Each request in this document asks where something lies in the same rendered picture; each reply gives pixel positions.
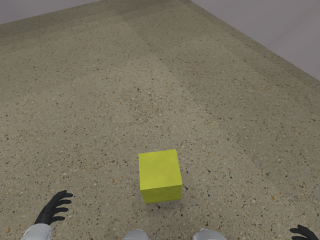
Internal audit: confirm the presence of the right robot thigh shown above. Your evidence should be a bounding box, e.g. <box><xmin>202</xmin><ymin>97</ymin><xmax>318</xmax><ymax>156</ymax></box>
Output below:
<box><xmin>192</xmin><ymin>229</ymin><xmax>226</xmax><ymax>240</ymax></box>

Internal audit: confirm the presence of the robot left hand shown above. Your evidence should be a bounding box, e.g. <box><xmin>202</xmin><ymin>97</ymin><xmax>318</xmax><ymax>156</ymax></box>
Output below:
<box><xmin>34</xmin><ymin>190</ymin><xmax>73</xmax><ymax>225</ymax></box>

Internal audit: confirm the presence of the robot right hand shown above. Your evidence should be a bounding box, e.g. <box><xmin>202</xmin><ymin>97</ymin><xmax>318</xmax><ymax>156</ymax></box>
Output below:
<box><xmin>290</xmin><ymin>224</ymin><xmax>319</xmax><ymax>240</ymax></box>

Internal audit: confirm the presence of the robot thigh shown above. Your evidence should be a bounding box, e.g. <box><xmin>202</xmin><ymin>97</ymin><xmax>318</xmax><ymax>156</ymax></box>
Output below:
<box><xmin>122</xmin><ymin>230</ymin><xmax>151</xmax><ymax>240</ymax></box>
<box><xmin>192</xmin><ymin>229</ymin><xmax>226</xmax><ymax>240</ymax></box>

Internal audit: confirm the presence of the left robot thigh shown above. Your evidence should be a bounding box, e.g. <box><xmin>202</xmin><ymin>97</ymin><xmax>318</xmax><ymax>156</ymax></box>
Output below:
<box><xmin>122</xmin><ymin>230</ymin><xmax>151</xmax><ymax>240</ymax></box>

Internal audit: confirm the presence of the robot left forearm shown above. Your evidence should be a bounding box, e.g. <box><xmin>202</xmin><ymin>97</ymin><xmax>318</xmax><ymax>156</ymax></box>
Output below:
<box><xmin>20</xmin><ymin>223</ymin><xmax>52</xmax><ymax>240</ymax></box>

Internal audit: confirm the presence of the carton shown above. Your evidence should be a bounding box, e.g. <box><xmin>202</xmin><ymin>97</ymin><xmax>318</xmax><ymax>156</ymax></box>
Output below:
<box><xmin>138</xmin><ymin>149</ymin><xmax>183</xmax><ymax>204</ymax></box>

